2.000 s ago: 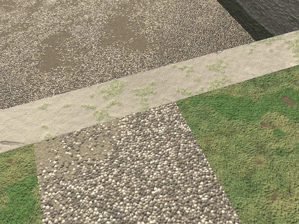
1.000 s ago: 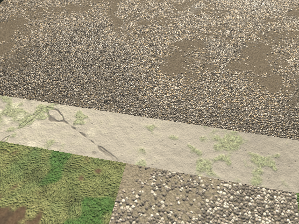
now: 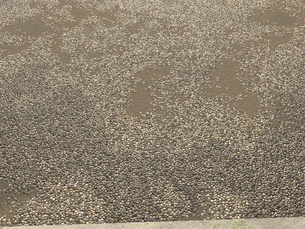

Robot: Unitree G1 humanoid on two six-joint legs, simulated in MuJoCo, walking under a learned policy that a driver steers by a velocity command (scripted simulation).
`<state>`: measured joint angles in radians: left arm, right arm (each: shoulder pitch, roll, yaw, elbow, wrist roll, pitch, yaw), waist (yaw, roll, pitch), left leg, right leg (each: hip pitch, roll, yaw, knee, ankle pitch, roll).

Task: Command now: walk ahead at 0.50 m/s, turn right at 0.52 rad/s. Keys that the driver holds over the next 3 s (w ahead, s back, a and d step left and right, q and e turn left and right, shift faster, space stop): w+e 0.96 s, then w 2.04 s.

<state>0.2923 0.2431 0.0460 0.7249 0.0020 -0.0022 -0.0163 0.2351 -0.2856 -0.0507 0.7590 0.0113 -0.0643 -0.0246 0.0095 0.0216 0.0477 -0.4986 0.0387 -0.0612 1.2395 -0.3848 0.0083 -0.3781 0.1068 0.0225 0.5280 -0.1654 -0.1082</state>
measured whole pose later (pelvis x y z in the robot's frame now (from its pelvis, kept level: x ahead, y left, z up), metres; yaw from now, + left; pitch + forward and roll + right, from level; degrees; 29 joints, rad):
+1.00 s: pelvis +0.27 -0.03 +0.00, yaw -35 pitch +0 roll +2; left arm 0.17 0.26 -0.04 0.46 0.01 0.11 0.05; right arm 0.05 -0.32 0.01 0.61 -0.04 -0.02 0.02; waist 0.00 0.01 0.05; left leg -0.41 -0.04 -0.01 0.82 -0.32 -0.04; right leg -0.38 0.07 0.13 0.56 -0.18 -0.03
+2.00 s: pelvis +0.33 -0.03 +0.02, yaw -37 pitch +0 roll +0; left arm -0.02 0.26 -0.16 0.51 0.07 0.01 -0.04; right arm 0.05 -0.26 0.14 0.39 -0.05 0.00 0.02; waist 0.00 -0.01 -0.03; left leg -0.13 -0.05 0.00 0.36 -0.24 0.04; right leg -0.23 0.04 0.14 0.39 -0.17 0.02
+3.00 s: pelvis +0.33 -0.02 +0.02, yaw -36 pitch +0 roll +1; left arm 0.09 0.26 -0.15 0.55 0.06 0.01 -0.02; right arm 0.08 -0.24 0.15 0.45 -0.05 0.02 0.00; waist 0.01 -0.02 -0.03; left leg -0.10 -0.08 -0.03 0.28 -0.18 0.06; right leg -0.21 0.00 0.13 0.34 -0.14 0.04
